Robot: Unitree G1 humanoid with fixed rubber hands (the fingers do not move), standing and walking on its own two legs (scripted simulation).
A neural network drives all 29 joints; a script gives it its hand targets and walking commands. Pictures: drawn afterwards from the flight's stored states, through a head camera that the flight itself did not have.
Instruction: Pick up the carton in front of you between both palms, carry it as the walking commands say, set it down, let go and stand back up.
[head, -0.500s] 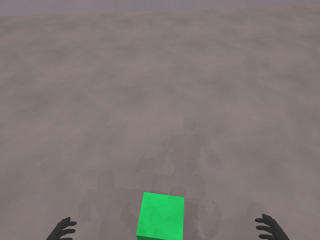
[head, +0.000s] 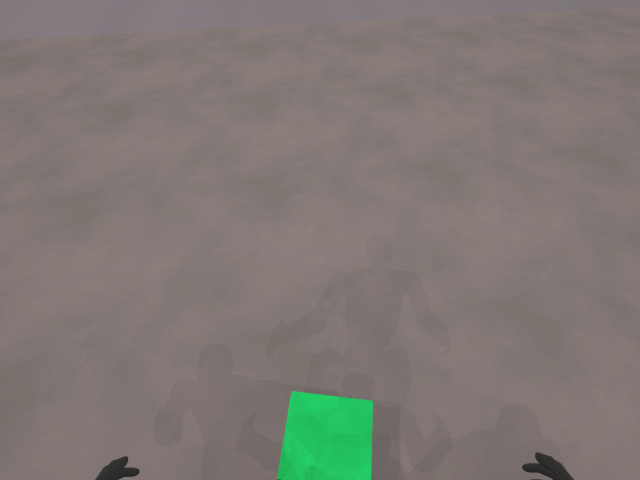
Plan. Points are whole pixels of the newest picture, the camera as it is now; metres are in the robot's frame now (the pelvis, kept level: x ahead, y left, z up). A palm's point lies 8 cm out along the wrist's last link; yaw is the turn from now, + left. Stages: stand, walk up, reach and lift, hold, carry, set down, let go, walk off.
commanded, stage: stand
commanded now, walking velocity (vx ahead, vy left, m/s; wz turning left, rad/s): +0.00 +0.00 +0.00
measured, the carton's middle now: (327, 452) +0.34 +0.00 -0.65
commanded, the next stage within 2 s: none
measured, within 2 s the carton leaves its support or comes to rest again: neither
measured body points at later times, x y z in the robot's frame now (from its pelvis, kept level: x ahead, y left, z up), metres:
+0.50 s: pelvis -0.02 +0.00 +0.01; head -0.02 +0.01 +0.46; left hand +0.09 +0.31 -0.11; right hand +0.09 -0.31 -0.10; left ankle -0.03 +0.11 -0.74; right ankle -0.04 -0.11 -0.74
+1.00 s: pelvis -0.03 +0.00 +0.01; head -0.03 +0.01 +0.46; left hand +0.06 +0.32 -0.11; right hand +0.08 -0.30 -0.11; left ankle -0.03 +0.11 -0.74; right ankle -0.04 -0.11 -0.74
